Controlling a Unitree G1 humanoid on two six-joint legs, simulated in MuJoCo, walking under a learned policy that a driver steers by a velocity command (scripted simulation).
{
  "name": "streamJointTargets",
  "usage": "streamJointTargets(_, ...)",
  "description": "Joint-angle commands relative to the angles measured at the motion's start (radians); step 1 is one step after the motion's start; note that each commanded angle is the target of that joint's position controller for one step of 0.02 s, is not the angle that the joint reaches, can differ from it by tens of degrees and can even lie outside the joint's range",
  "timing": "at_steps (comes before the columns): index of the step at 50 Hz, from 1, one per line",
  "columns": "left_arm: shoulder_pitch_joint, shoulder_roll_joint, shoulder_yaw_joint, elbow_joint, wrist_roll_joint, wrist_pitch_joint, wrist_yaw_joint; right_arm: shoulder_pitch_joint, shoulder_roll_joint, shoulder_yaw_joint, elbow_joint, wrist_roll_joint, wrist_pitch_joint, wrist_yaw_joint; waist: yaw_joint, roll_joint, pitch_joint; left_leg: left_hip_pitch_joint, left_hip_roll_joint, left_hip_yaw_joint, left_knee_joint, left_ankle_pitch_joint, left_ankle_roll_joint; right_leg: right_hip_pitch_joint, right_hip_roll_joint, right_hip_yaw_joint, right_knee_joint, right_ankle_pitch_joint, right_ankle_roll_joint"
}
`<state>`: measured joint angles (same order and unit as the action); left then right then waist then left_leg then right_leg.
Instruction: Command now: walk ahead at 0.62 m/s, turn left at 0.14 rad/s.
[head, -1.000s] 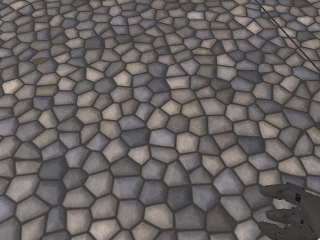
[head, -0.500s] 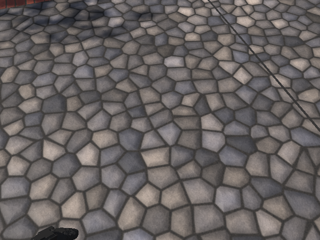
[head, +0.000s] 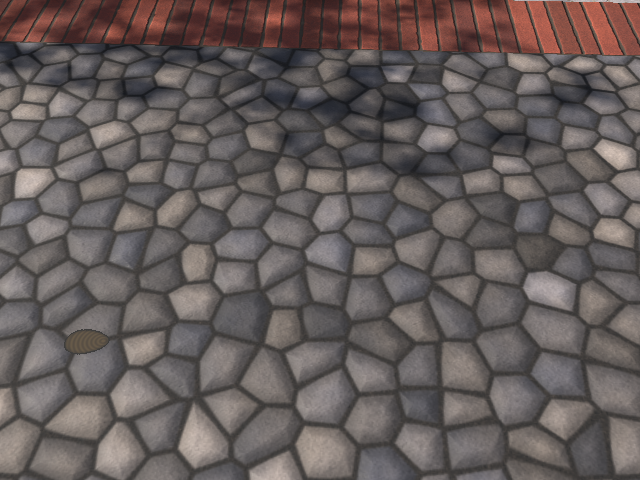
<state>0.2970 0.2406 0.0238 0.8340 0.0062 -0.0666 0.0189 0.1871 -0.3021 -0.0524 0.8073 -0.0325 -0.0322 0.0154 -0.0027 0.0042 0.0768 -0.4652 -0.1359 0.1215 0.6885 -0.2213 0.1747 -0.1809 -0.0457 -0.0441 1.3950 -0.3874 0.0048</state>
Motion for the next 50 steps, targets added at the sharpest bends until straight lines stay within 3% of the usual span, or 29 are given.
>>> streamJointTargets(1,0.040,0.108,0.010,-0.069,-0.005,-0.012,0.002,0.142,-0.101,-0.029,-0.007,0.004,-0.032,-0.024,0.001,-0.131,-0.101,0.412,0.419,-0.470,-0.344,0.716,0.153,-0.426,-0.032,0.108,0.070,0.025,-0.024)
streamJointTargets(2,0.023,0.165,0.047,-0.057,-0.088,-0.024,0.003,0.064,-0.016,-0.011,-0.042,0.037,-0.064,-0.001,0.002,-0.143,-0.132,0.340,0.401,-0.429,-0.369,0.664,0.102,-0.360,-0.063,0.185,0.043,0.014,-0.027)
streamJointTargets(3,0.046,0.155,0.048,-0.053,-0.095,-0.015,0.001,0.030,-0.033,-0.010,-0.028,0.041,-0.080,0.008,0.044,-0.077,-0.117,0.289,0.369,-0.359,-0.393,0.663,0.050,-0.331,-0.085,0.197,-0.050,0.053,-0.026)
streamJointTargets(7,-0.070,0.079,0.037,-0.084,-0.037,-0.013,-0.018,-0.019,-0.065,-0.018,-0.005,0.020,-0.087,-0.037,0.045,0.023,-0.033,0.162,0.204,-0.052,-0.452,0.864,-0.090,-0.293,-0.015,0.042,-0.428,0.276,0.001)
streamJointTargets(10,-0.161,0.058,0.032,-0.109,-0.034,-0.023,-0.048,0.027,-0.093,-0.022,-0.015,0.029,-0.061,-0.091,-0.023,0.026,-0.086,0.315,0.167,0.040,-0.367,0.825,-0.161,-0.320,0.051,-0.066,-0.728,0.581,0.025)
streamJointTargets(12,-0.133,0.075,0.041,-0.117,-0.031,-0.021,-0.073,0.046,-0.105,-0.024,-0.026,0.026,-0.033,-0.120,-0.019,0.070,-0.142,0.383,0.184,0.069,-0.253,0.897,-0.189,-0.262,0.107,-0.122,-0.800,0.634,0.031)
streamJointTargets(14,0.017,0.132,0.069,-0.099,-0.019,-0.009,-0.085,-0.023,-0.110,-0.030,-0.070,0.024,-0.008,-0.136,0.061,0.129,-0.198,0.342,0.223,0.067,-0.082,1.033,-0.208,-0.102,0.158,-0.145,-0.782,0.519,-0.007)
streamJointTargets(15,0.176,0.195,0.096,-0.067,-0.015,-0.001,-0.076,-0.099,-0.110,-0.033,-0.105,0.024,-0.003,-0.137,0.150,0.140,-0.244,0.259,0.228,0.052,0.091,1.035,-0.226,0.060,0.157,-0.098,-0.798,0.480,-0.056)
streamJointTargets(16,0.352,0.235,0.112,-0.024,-0.016,0.002,-0.061,-0.208,-0.093,-0.028,-0.130,0.028,-0.001,-0.122,0.283,-0.020,-0.238,0.128,0.146,0.048,0.492,0.544,-0.251,0.206,0.079,0.015,-0.939,0.650,-0.126)
streamJointTargets(17,0.323,0.212,0.088,-0.016,0.021,0.001,-0.042,-0.216,0.059,0.004,-0.157,-0.016,-0.004,-0.074,0.187,-0.320,-0.161,-0.205,-0.048,-0.018,0.897,-0.454,-0.277,0.316,-0.030,0.270,-0.858,1.122,-0.205)
streamJointTargets(18,0.135,0.283,0.081,-0.118,0.082,-0.018,-0.036,0.083,0.087,0.024,-0.170,0.012,-0.022,-0.037,0.006,-0.294,-0.413,-0.295,-0.060,-0.294,1.104,-0.476,-0.290,0.421,-0.267,0.764,-0.930,1.121,-0.430)
streamJointTargets(19,-0.027,0.303,0.106,-0.225,0.068,-0.003,-0.028,0.094,-0.052,0.008,-0.173,0.038,-0.028,-0.016,-0.003,-0.142,-0.464,-0.281,-0.008,-0.360,1.050,-0.355,-0.241,0.352,-0.298,0.859,-1.056,0.686,-0.471)
streamJointTargets(20,-0.114,0.240,0.093,-0.256,0.020,0.009,-0.021,-0.004,-0.110,-0.012,-0.185,0.037,-0.023,-0.015,-0.027,0.048,-0.269,-0.312,0.031,-0.329,0.918,-0.276,-0.212,0.153,-0.231,0.773,-1.107,0.390,-0.422)
streamJointTargets(21,-0.138,0.198,0.078,-0.265,-0.016,0.018,-0.016,-0.046,-0.108,-0.018,-0.185,0.017,-0.008,-0.026,-0.043,0.162,-0.218,-0.266,0.072,-0.306,0.811,-0.226,-0.208,0.026,-0.172,0.705,-1.138,0.219,-0.364)
streamJointTargets(22,-0.136,0.202,0.078,-0.269,-0.027,0.026,-0.014,-0.064,-0.085,-0.015,-0.196,0.010,0.005,-0.033,-0.050,0.136,-0.168,-0.211,0.080,-0.300,0.690,-0.211,-0.209,-0.090,-0.120,0.655,-1.148,0.185,-0.335)
streamJointTargets(24,-0.122,0.197,0.085,-0.276,-0.022,0.044,-0.003,-0.097,-0.051,-0.011,-0.204,0.012,0.015,-0.039,-0.041,0.060,-0.121,-0.113,0.082,-0.270,0.419,-0.181,-0.231,-0.198,-0.006,0.514,-1.118,0.307,-0.277)
streamJointTargets(26,-0.065,0.217,0.100,-0.263,-0.019,0.065,0.017,-0.133,0.002,0.001,-0.205,0.019,0.008,-0.050,-0.013,-0.006,-0.192,-0.049,0.047,-0.250,0.242,-0.134,-0.264,-0.160,0.018,0.477,-1.063,0.528,-0.256)
streamJointTargets(29,-0.066,0.226,0.115,-0.279,-0.032,0.099,0.036,-0.145,-0.015,-0.005,-0.193,0.044,0.009,-0.054,0.008,-0.105,-0.270,-0.013,0.036,-0.278,0.100,-0.029,-0.275,-0.075,0.017,0.505,-1.032,0.444,-0.202)
streamJointTargets(34,-0.101,0.199,0.121,-0.319,-0.032,0.121,0.030,-0.154,-0.053,-0.031,-0.177,0.049,-0.011,-0.038,0.021,-0.208,-0.216,0.103,0.042,-0.297,-0.183,0.017,-0.234,-0.065,0.044,0.605,-0.992,0.241,-0.138)
streamJointTargets(35,-0.127,0.189,0.118,-0.331,-0.037,0.121,0.026,-0.110,-0.064,-0.040,-0.159,0.047,-0.018,-0.034,-0.006,-0.204,-0.213,0.188,0.070,-0.289,-0.308,0.105,-0.214,-0.094,0.070,0.597,-0.948,0.203,-0.117)
streamJointTargets(36,-0.095,0.144,0.104,-0.334,-0.035,0.124,0.023,-0.089,-0.097,-0.051,-0.150,0.037,-0.018,-0.034,0.012,-0.114,-0.249,0.333,0.207,-0.376,-0.368,0.160,-0.154,-0.185,0.130,0.537,-0.820,-0.055,-0.083)
streamJointTargets(37,-0.044,0.098,0.089,-0.338,-0.028,0.123,0.021,-0.115,-0.166,-0.063,-0.174,0.012,-0.004,-0.043,0.056,0.116,-0.254,0.433,0.428,-0.588,-0.368,0.276,-0.034,-0.357,0.252,0.334,-0.581,-0.256,-0.035)
streamJointTargets(38,-0.032,0.179,0.107,-0.366,-0.020,0.105,0.004,-0.118,-0.151,-0.064,-0.176,-0.024,-0.001,-0.040,0.084,0.291,-0.251,0.385,0.545,-0.762,-0.405,0.306,0.080,-0.476,0.204,0.273,-0.354,-0.263,0.011)
streamJointTargets(39,-0.028,0.259,0.126,-0.332,-0.023,0.102,-0.002,-0.166,-0.092,-0.054,-0.204,-0.012,0.000,-0.045,0.074,0.210,-0.208,0.359,0.509,-0.658,-0.395,0.260,0.077,-0.499,0.135,0.238,-0.240,-0.172,0.045)
streamJointTargets(40,-0.030,0.271,0.132,-0.304,-0.029,0.109,-0.001,-0.192,-0.052,-0.046,-0.212,0.004,0.008,-0.053,0.064,0.132,-0.175,0.329,0.423,-0.520,-0.370,0.187,0.026,-0.498,0.112,0.219,-0.195,-0.090,0.059)
streamJointTargets(42,-0.019,0.219,0.115,-0.292,-0.025,0.126,0.000,-0.189,-0.059,-0.039,-0.215,0.023,0.021,-0.069,0.052,0.074,-0.133,0.292,0.360,-0.395,-0.362,0.202,0.002,-0.521,0.087,0.168,-0.083,-0.006,0.079)
streamJointTargets(44,-0.079,0.179,0.094,-0.325,-0.035,0.123,-0.006,-0.141,-0.077,-0.041,-0.199,0.012,0.029,-0.079,0.021,0.093,-0.114,0.307,0.344,-0.313,-0.382,0.260,0.018,-0.549,0.044,0.098,-0.126,0.040,0.092)
streamJointTargets(47,-0.152,0.166,0.083,-0.359,-0.037,0.117,-0.007,-0.066,-0.109,-0.053,-0.179,0.005,0.035,-0.081,-0.031,0.133,-0.146,0.420,0.390,-0.273,-0.383,0.323,0.054,-0.580,-0.013,0.080,-0.233,0.049,0.113)
streamJointTargets(50,-0.167,0.135,0.067,-0.366,-0.022,0.111,-0.011,-0.053,-0.144,-0.065,-0.166,0.014,0.038,-0.066,-0.035,0.139,-0.186,0.402,0.407,-0.225,-0.365,0.401,0.069,-0.454,-0.020,0.066,-0.376,0.012,0.102)
